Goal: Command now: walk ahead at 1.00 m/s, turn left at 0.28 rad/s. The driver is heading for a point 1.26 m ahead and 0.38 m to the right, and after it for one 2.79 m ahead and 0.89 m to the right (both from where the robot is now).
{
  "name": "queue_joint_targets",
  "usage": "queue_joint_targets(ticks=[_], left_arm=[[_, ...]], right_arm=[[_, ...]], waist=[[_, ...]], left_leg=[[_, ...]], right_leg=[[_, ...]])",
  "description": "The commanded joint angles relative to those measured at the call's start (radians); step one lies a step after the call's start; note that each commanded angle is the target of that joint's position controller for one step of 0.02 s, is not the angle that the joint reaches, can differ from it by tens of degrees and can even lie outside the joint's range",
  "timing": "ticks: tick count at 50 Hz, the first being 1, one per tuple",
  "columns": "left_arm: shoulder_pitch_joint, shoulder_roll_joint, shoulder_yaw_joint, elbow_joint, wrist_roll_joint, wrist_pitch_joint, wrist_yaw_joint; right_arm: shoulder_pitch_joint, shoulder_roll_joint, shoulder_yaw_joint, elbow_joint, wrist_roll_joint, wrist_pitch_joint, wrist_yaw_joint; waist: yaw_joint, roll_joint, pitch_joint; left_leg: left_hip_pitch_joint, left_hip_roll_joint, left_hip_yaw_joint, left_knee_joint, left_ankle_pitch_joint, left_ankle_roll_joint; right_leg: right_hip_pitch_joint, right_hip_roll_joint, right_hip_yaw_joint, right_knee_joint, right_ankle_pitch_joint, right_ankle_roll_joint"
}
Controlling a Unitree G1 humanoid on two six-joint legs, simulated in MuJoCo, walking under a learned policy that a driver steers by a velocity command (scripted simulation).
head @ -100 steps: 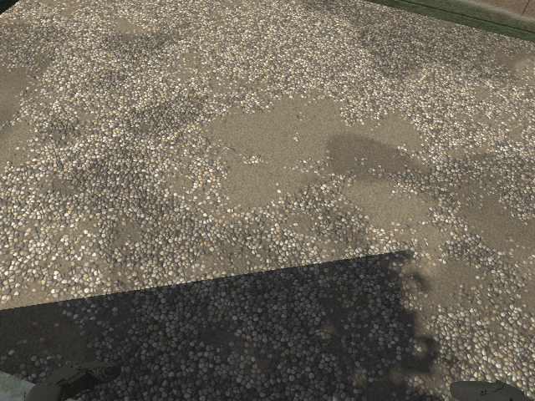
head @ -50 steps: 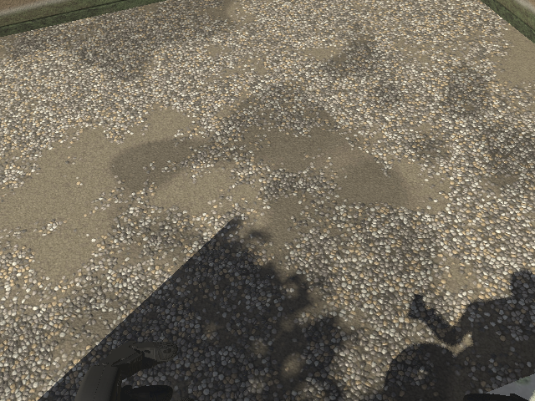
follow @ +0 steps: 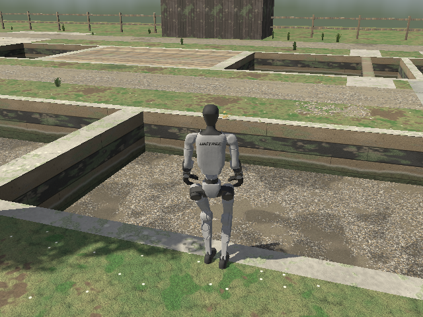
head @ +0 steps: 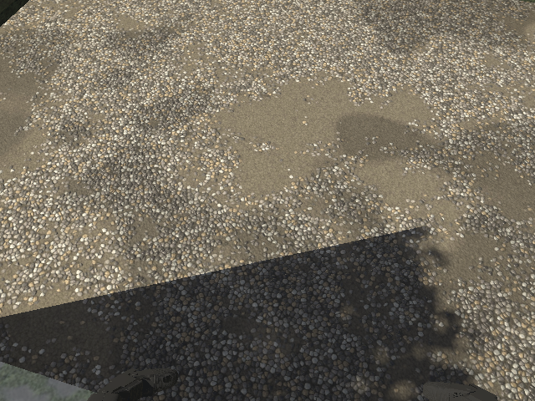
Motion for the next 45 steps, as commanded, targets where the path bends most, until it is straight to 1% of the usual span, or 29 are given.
queue_joint_targets(ticks=[1,2,3,4,5,6,7,9,10,11,13,17,21,23,26,29,31,32,34,35,36,37,38,39,40,41,43,44,45], left_arm=[[0.215,0.102,0.04,-0.017,0.021,-0.064,0.028],[0.21,0.182,0.057,-0.003,0.026,-0.072,0.029],[0.009,0.169,0.055,-0.05,0.003,-0.079,0.04],[-0.063,0.081,0.022,-0.085,0.012,-0.081,0.043],[-0.096,0.075,0.01,-0.087,0.001,-0.089,0.039],[-0.123,0.094,0.008,-0.074,-0.024,-0.102,0.034],[-0.115,0.123,0.017,-0.061,-0.05,-0.109,0.03],[-0.098,0.131,0.021,-0.069,-0.063,-0.102,0.012],[-0.055,0.098,0.014,-0.08,-0.068,-0.098,0.009],[-0.072,0.065,0.004,-0.092,-0.065,-0.091,0.009],[-0.103,0.096,0.023,-0.126,-0.08,-0.065,0.011],[-0.072,0.086,0.028,-0.129,-0.056,-0.058,0.019],[-0.061,0.103,0.028,-0.123,-0.034,-0.033,0.012],[-0.082,0.097,0.019,-0.126,-0.033,-0.019,0.008],[-0.134,0.11,0.011,-0.142,-0.022,-0.01,0.02],[-0.19,0.112,0.001,-0.16,-0.031,-0.006,0.01],[-0.204,0.13,0.005,-0.165,-0.041,-0.006,-0.002],[-0.184,0.131,0.004,-0.156,-0.037,-0.009,-0.004],[-0.027,0.136,0.011,-0.101,-0.014,-0.021,-0.003],[0.089,0.207,0.04,-0.055,-0.021,-0.03,0.012],[0.19,0.303,0.078,-0.029,-0.056,-0.023,0.029],[0.207,0.345,0.089,-0.045,-0.043,-0.019,0.035],[0.144,0.295,0.077,-0.074,-0.02,-0.009,0.046],[0.088,0.269,0.066,-0.078,-0.002,-0.003,0.057],[0.034,0.242,0.057,-0.087,0.004,0.001,0.063],[-0.021,0.219,0.049,-0.104,0.006,-0.001,0.059],[-0.073,0.221,0.045,-0.112,0.002,-0.016,0.046],[-0.094,0.226,0.046,-0.113,0.001,-0.02,0.043],[-0.059,0.249,0.053,-0.106,0.002,-0.021,0.038]], right_arm=[[-0.355,-0.054,-0.013,-0.183,-0.009,-0.013,0.007],[-0.358,-0.031,-0.014,-0.202,0.014,-0.011,0.016],[-0.325,-0.112,-0.029,-0.194,-0.006,0.0,0.028],[-0.277,-0.13,-0.032,-0.162,-0.047,-0.023,0.03],[-0.246,-0.102,-0.018,-0.152,-0.046,-0.038,0.036],[-0.216,-0.071,-0.004,-0.146,-0.034,-0.048,0.042],[-0.197,-0.049,0.001,-0.127,-0.038,-0.051,0.048],[-0.15,-0.059,0.002,-0.099,-0.049,-0.033,0.048],[-0.146,-0.082,0.002,-0.1,-0.053,-0.027,0.044],[-0.149,-0.11,-0.005,-0.107,-0.04,-0.022,0.044],[-0.118,-0.146,-0.012,-0.11,-0.043,-0.016,0.031],[-0.074,-0.121,-0.009,-0.086,-0.078,-0.073,-0.026],[-0.083,-0.11,-0.004,-0.076,-0.061,-0.109,-0.025],[-0.06,-0.116,-0.005,-0.062,-0.061,-0.111,-0.021],[0.025,-0.17,-0.024,-0.025,-0.058,-0.121,-0.01],[0.066,-0.189,-0.035,-0.004,-0.069,-0.12,-0.01],[0.062,-0.206,-0.043,0.005,-0.065,-0.114,-0.019],[0.064,-0.207,-0.046,0.014,-0.061,-0.109,-0.02],[0.071,-0.216,-0.052,0.032,-0.045,-0.097,-0.028],[0.071,-0.211,-0.052,0.002,-0.046,-0.088,-0.028],[-0.076,-0.222,-0.055,-0.076,-0.052,-0.073,-0.022],[-0.182,-0.196,-0.046,-0.136,-0.059,-0.064,-0.021],[-0.196,-0.166,-0.033,-0.144,-0.049,-0.059,-0.02],[-0.141,-0.152,-0.027,-0.134,-0.042,-0.054,-0.019],[-0.089,-0.155,-0.027,-0.122,-0.045,-0.048,-0.022],[-0.05,-0.162,-0.03,-0.105,-0.056,-0.037,-0.028],[-0.003,-0.184,-0.038,-0.078,-0.075,-0.013,-0.03],[0.004,-0.152,-0.028,-0.077,-0.067,0.001,-0.026],[-0.001,-0.137,-0.018,-0.067,-0.059,0.01,-0.017]], waist=[[0.189,0.031,-0.229],[0.179,-0.234,-0.194],[0.127,-0.397,-0.137],[0.075,-0.193,-0.165],[0.026,-0.117,-0.176],[-0.016,-0.107,-0.176],[-0.019,-0.114,-0.192],[-0.025,-0.092,-0.169],[-0.008,-0.001,-0.174],[-0.037,0.122,-0.189],[-0.074,0.223,-0.133],[-0.02,0.122,-0.149],[0.033,0.078,-0.148],[0.031,0.076,-0.144],[0.0,0.061,-0.13],[-0.029,0.081,-0.133],[-0.033,0.082,-0.132],[-0.028,0.063,-0.143],[0.037,0.017,-0.206],[0.074,-0.105,-0.276],[0.177,-0.29,-0.255],[0.198,-0.305,-0.251],[0.163,-0.184,-0.208],[0.093,-0.139,-0.193],[0.036,-0.107,-0.176],[0.001,-0.1,-0.178],[-0.039,-0.08,-0.145],[-0.045,-0.119,-0.148],[-0.017,-0.151,-0.161]], left_leg=[[-0.173,0.115,-0.139,-0.415,0.0,-0.203],[-0.243,0.006,0.036,-0.117,0.121,-0.286],[-0.302,0.13,-0.034,0.178,-0.03,-0.215],[-0.261,0.156,-0.059,0.185,-0.074,-0.205],[-0.126,0.199,-0.03,0.083,-0.067,-0.196],[0.061,0.242,0.011,-0.062,-0.014,-0.184],[0.243,0.225,0.078,-0.138,0.061,-0.181],[0.334,0.214,0.129,-0.19,0.127,-0.178],[0.401,0.264,0.091,-0.194,0.259,-0.171],[0.384,0.315,0.017,-0.267,0.235,-0.172],[0.37,0.433,-0.164,-0.43,0.089,-0.172],[0.364,0.523,-0.229,-0.414,0.002,-0.142],[0.252,0.523,-0.13,-0.411,-0.005,-0.156],[0.22,0.516,-0.061,-0.395,0.041,-0.165],[0.213,0.542,-0.02,-0.396,0.03,-0.144],[0.214,0.553,0.049,-0.393,0.014,-0.107],[0.21,0.569,0.077,-0.395,-0.041,-0.077],[0.223,0.568,0.103,-0.364,-0.011,-0.067],[0.2,0.51,0.239,-0.167,0.213,-0.107],[0.081,0.403,0.345,0.067,0.362,-0.181],[-0.239,0.278,0.357,0.295,0.011,-0.244],[-0.453,0.222,0.181,0.48,-0.299,-0.263],[-0.478,0.244,0.086,0.542,-0.282,-0.276],[-0.451,0.248,0.066,0.552,-0.232,-0.275],[-0.394,0.257,0.058,0.52,-0.167,-0.271],[-0.306,0.253,0.063,0.485,-0.104,-0.268],[-0.066,0.215,0.103,0.34,-0.009,-0.25],[0.024,0.196,0.113,0.235,-0.02,-0.236],[0.06,0.171,0.127,0.169,-0.083,-0.213]], right_leg=[[0.508,0.034,0.031,-0.281,0.161,-0.07],[0.561,-0.146,0.211,-0.391,0.12,-0.156],[0.417,-0.37,0.508,-0.411,0.237,-0.22],[0.361,-0.338,0.483,-0.414,0.336,-0.204],[0.276,-0.286,0.41,-0.416,0.353,-0.159],[0.168,-0.228,0.324,-0.426,0.354,-0.117],[0.095,-0.163,0.273,-0.423,0.372,-0.1],[0.083,-0.089,0.244,-0.363,0.419,-0.087],[0.032,-0.035,0.212,-0.301,0.359,-0.059],[0.005,0.019,0.159,-0.247,0.177,-0.027],[-0.129,0.063,0.171,-0.075,0.001,-0.006],[-0.277,0.057,0.323,0.204,0.049,-0.006],[-0.269,0.043,0.309,0.313,0.135,0.023],[-0.25,0.03,0.287,0.283,0.164,0.032],[-0.25,-0.005,0.239,0.203,0.17,0.015],[-0.176,-0.018,0.166,0.079,0.102,0.002],[-0.113,-0.017,0.122,0.008,0.084,-0.015],[-0.073,-0.013,0.106,-0.047,0.103,-0.024],[0.132,0.045,0.072,-0.184,0.176,-0.059],[0.306,0.022,0.212,-0.158,0.355,-0.114],[0.424,-0.082,0.538,-0.279,0.433,-0.228],[0.463,-0.194,0.79,-0.387,0.481,-0.323],[0.394,-0.213,0.74,-0.389,0.538,-0.333],[0.305,-0.183,0.683,-0.373,0.539,-0.311],[0.207,-0.14,0.635,-0.371,0.475,-0.278],[0.11,-0.091,0.594,-0.383,0.426,-0.247],[-0.117,-0.003,0.507,-0.398,0.447,-0.2],[-0.15,0.036,0.485,-0.392,0.427,-0.177],[-0.117,0.039,0.511,-0.407,0.341,-0.177]])
Next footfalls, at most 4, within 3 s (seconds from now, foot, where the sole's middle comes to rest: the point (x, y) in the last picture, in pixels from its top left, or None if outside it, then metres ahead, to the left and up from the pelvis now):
0.18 left None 0.09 0.11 -0.74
0.68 right None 0.05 -0.09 -0.74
1.00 left None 0.13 0.09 -0.74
1.30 right None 0.03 -0.07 -0.74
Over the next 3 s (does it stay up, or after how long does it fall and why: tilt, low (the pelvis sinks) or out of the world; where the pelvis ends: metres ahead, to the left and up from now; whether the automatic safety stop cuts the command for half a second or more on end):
stays up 0.02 0.01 0.02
